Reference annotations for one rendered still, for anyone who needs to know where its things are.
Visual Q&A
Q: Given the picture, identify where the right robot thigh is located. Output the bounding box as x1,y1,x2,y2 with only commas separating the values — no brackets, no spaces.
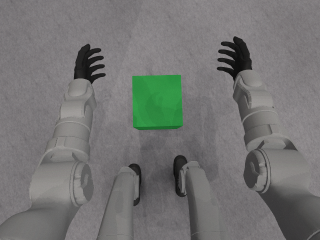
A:
179,166,231,240

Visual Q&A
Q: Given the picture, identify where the robot right forearm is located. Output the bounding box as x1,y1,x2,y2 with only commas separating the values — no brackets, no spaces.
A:
233,69,311,186

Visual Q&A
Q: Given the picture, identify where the right robot hand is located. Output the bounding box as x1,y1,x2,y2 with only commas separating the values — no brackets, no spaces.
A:
217,36,252,81

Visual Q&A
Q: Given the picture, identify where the robot right shin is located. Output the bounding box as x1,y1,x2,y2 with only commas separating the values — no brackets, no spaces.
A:
178,161,205,189

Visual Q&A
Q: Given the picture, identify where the carton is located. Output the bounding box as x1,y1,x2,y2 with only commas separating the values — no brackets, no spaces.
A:
132,74,183,130

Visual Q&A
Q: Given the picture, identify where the robot left upper arm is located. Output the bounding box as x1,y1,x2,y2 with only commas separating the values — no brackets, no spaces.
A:
0,160,94,240

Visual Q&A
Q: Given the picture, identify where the robot left forearm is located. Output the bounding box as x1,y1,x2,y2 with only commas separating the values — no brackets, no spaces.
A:
29,78,97,204

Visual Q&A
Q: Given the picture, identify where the left robot hand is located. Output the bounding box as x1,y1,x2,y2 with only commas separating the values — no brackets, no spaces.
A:
73,44,106,84

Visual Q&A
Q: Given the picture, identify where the robot right upper arm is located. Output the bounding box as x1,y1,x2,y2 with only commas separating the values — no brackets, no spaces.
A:
243,148,320,240

